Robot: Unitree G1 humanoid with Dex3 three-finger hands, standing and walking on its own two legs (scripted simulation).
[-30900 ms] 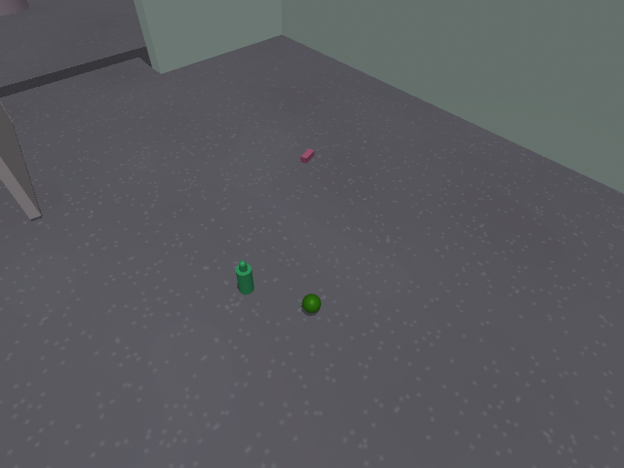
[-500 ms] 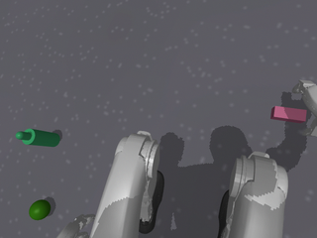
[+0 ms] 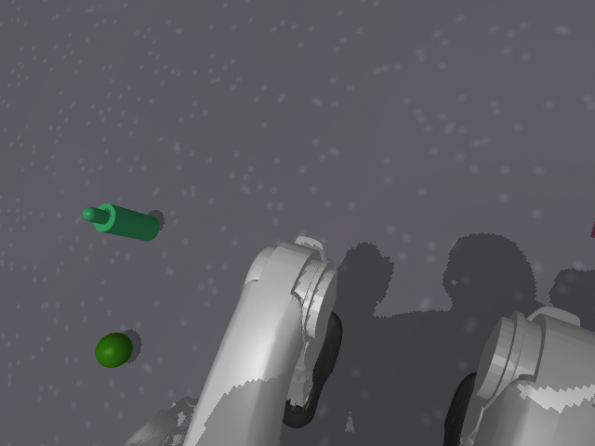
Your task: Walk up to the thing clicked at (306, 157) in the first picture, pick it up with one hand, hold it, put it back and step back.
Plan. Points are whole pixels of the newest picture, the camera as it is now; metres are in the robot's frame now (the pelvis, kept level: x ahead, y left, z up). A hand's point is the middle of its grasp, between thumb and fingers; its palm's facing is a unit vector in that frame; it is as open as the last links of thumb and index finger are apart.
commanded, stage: rest palm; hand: right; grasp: from above
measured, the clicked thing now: out of the picture +0.45 -0.31 -0.28
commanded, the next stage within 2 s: close in 0.98 s
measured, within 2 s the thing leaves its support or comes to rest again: neither
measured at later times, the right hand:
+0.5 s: hand out of the picture +0.42 -0.31 -0.23, palm faces -0.45 +0.09 -0.89, open 12.9 cm
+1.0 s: hand out of the picture +0.43 -0.32 -0.24, palm faces -0.49 +0.14 -0.86, open 13.2 cm
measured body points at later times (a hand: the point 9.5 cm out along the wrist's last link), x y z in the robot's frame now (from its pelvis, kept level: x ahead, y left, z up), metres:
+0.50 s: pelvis +0.00 -0.01 +0.00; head +0.25 -0.12 +0.36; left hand +0.06 +0.26 -0.07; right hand +0.44 -0.31 -0.18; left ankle +0.11 +0.13 -0.26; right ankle +0.07 -0.13 -0.26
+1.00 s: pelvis +0.00 -0.01 +0.00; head +0.27 -0.11 +0.34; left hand +0.05 +0.26 -0.07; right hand +0.45 -0.33 -0.19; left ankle +0.11 +0.13 -0.26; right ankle +0.07 -0.13 -0.26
